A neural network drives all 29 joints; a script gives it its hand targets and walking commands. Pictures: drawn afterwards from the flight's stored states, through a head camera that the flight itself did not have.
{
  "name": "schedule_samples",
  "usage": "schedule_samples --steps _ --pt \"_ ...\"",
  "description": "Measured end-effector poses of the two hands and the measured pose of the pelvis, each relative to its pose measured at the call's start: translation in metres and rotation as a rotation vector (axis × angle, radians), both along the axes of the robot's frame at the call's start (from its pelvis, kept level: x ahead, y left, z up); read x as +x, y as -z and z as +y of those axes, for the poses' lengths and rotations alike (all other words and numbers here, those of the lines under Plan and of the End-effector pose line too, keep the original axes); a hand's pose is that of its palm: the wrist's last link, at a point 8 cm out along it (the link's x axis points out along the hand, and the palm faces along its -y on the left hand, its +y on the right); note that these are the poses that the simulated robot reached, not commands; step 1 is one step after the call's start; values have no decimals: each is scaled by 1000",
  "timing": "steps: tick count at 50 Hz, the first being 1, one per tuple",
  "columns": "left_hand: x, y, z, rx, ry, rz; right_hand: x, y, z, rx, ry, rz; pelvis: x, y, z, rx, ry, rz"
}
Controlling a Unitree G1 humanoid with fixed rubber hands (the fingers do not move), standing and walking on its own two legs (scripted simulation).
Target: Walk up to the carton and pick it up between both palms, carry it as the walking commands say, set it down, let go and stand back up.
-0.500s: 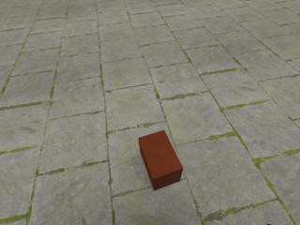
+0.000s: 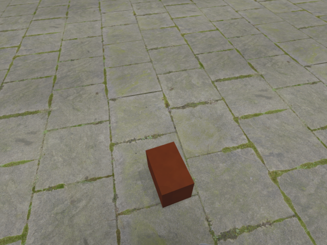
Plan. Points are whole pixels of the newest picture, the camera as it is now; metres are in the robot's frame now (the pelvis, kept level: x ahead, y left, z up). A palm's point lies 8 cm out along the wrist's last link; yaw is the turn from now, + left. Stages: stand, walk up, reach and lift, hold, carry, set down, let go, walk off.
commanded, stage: walk up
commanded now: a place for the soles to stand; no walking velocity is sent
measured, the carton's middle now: (168, 173) +0.61 +0.02 -0.64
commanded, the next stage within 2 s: none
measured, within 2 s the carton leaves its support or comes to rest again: neither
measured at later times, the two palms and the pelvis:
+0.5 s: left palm out of the picture +0.14 +0.18 -0.09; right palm out of the picture +0.04 -0.43 -0.12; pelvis +0.03 -0.11 +0.00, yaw -3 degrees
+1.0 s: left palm (97, 228) +0.20 +0.22 -0.13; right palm out of the picture +0.12 -0.44 -0.08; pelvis +0.09 -0.10 -0.01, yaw +1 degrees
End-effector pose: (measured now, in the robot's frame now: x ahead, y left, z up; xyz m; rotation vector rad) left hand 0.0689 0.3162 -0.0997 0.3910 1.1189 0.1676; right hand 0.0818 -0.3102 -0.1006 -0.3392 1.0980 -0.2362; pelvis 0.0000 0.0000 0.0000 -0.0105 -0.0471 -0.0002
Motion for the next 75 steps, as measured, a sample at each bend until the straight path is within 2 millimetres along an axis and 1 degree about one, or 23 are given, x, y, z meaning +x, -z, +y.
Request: schedule_samples --steps 3,6,9,11,13,15,18,20,23,26,29,36,38,41,44,47,52,54,56,60,63,69,75 --pt "8 2 -6 -5 14 19 -14 -1 -16 -34 12 12 1 2 -12 16 0 2" --pt "23 3 -19 -6 29 6 -33 0 -39 -66 37 50 3 4 -30 37 3 6" --pt "38 5 -38 -3 41 -16 -48 4 -66 -82 61 82 5 10 -53 58 14 6" --pt "46 7 -55 3 50 -25 -53 11 -85 -80 79 86 7 15 -70 66 29 -2" --pt "49 8 -74 -4 50 -36 -54 16 -98 -76 94 94 10 17 -82 74 35 -16" --pt "52 4 -91 -20 41 -46 -53 17 -106 -67 101 103 13 13 -90 81 34 -26" --pt "56 -3 -113 -37 34 -48 -51 17 -111 -44 109 103 18 6 -98 78 44 -31" --pt "59 -6 -123 -44 32 -44 -49 17 -114 -32 115 107 22 2 -102 74 51 -30" --pt "64 -9 -132 -49 25 -39 -47 17 -116 -23 119 124 29 -2 -106 70 52 -23" --pt "68 -9 -133 -51 14 -34 -40 15 -116 -24 116 141 37 -4 -107 64 46 -18" --pt "72 -6 -130 -55 1 -25 -29 12 -115 -36 108 145 46 -4 -105 53 36 -15" --pt "81 14 -108 -87 -38 6 7 0 -104 -91 64 146 70 2 -88 9 -3 9" --pt "85 21 -102 -93 -48 16 13 -5 -102 -112 52 136 77 4 -83 15 -12 6" --pt "95 24 -97 -95 -48 26 18 -14 -103 -139 53 137 86 2 -82 13 -13 9" --pt "108 25 -93 -85 -34 23 23 -22 -109 -169 54 137 90 2 -85 18 -12 16" --pt "121 27 -93 -72 -23 6 28 -25 -118 -186 51 127 92 5 -92 29 -12 14" --pt "136 26 -110 -50 -9 -33 36 -13 -136 -171 43 83 92 13 -112 52 -7 1" --pt "135 27 -119 -35 -7 -39 39 -3 -145 -157 39 68 90 20 -123 61 -6 -3" --pt "129 29 -128 -25 -12 -38 42 9 -153 -140 40 68 86 25 -132 62 -7 -22" --pt "120 18 -148 -40 -43 -51 44 16 -155 -102 36 89 84 18 -140 50 -23 -40" --pt "117 12 -154 -38 -59 -52 43 19 -156 -78 28 114 85 15 -144 51 -34 -30" --pt "101 9 -148 -19 -105 -32 51 22 -151 -59 -8 147 87 12 -142 55 -70 -16" --pt "88 17 -128 -30 -144 -11 65 17 -135 -76 -49 153 90 14 -126 33 -107 -2"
